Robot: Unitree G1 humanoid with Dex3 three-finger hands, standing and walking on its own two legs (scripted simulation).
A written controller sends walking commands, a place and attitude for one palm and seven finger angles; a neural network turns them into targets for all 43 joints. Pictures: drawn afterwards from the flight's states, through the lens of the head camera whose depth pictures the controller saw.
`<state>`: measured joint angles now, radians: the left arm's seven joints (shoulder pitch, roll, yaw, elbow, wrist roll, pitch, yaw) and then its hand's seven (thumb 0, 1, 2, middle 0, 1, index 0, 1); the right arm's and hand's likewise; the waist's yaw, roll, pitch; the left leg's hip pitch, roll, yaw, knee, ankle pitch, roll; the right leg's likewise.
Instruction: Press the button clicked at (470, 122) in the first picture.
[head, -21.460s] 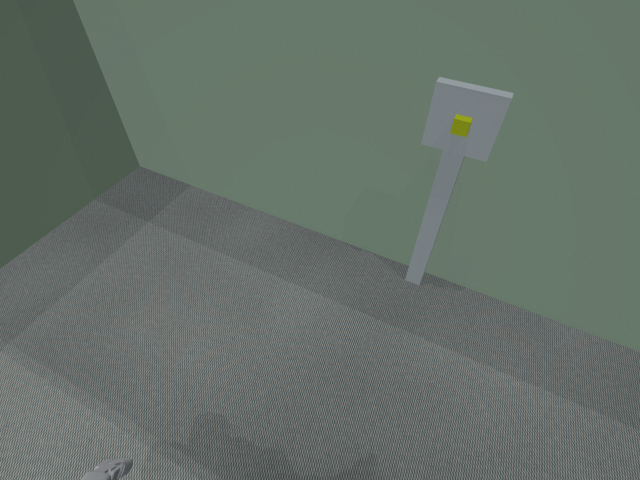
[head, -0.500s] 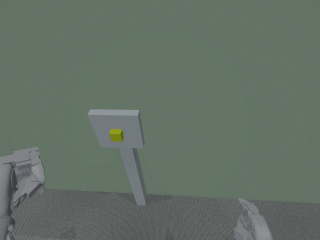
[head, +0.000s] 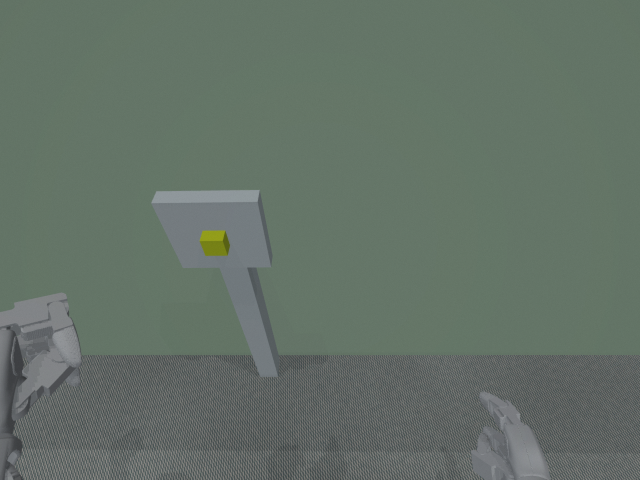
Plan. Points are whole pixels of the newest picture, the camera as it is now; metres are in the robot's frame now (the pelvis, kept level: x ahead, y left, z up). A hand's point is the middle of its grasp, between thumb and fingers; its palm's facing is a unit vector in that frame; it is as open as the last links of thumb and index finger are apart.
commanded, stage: step back with the hand held close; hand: left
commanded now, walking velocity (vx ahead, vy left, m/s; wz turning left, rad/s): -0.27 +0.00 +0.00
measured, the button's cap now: (215, 241) +0.51 +0.24 -0.05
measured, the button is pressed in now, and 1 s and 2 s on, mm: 0 0 0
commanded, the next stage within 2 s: stop stepping back and stand still in 1.24 s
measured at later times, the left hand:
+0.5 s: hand (27, 426) +0.14 +0.25 +0.15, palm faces +0.34 -0.82 -0.46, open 3.1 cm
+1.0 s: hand out of the picture +0.08 +0.23 +0.15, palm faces +0.25 -0.83 -0.50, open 3.1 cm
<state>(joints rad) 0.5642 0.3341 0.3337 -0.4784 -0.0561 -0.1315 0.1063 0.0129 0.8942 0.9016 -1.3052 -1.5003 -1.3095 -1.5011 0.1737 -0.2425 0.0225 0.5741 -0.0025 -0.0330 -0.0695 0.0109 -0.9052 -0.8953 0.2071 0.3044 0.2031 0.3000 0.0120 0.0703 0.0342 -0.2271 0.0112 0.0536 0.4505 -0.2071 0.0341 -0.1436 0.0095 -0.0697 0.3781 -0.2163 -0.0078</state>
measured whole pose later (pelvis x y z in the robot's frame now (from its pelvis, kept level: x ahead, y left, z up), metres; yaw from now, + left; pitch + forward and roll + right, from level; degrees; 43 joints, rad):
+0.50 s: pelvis -0.05 +0.01 -0.01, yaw +0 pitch +0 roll -2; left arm 0.64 0.37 0.35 -0.61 -0.04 -0.17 0.13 0.01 0.89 0.90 -1.31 -1.50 -1.31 -1.50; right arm 0.17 -0.22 0.02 0.53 0.00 -0.03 -0.07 0.01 -0.90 -0.90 0.21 0.30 0.20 0.30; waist 0.01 0.02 0.04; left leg -0.38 0.00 0.05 0.55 -0.19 0.06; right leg -0.30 -0.01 -0.07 0.49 -0.19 0.01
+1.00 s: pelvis -0.12 +0.00 -0.01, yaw +0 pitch +3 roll -3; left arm 0.64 0.46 0.38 -0.68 -0.06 -0.25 0.10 0.02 0.89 0.90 -1.31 -1.50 -1.31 -1.50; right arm 0.09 -0.19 0.02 0.58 0.00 -0.06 -0.04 0.01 -0.90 -0.89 0.21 0.30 0.21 0.30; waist 0.02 0.01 0.08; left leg -0.50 0.04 0.02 0.45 0.00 0.04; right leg -0.22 0.11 0.03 0.48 -0.30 -0.02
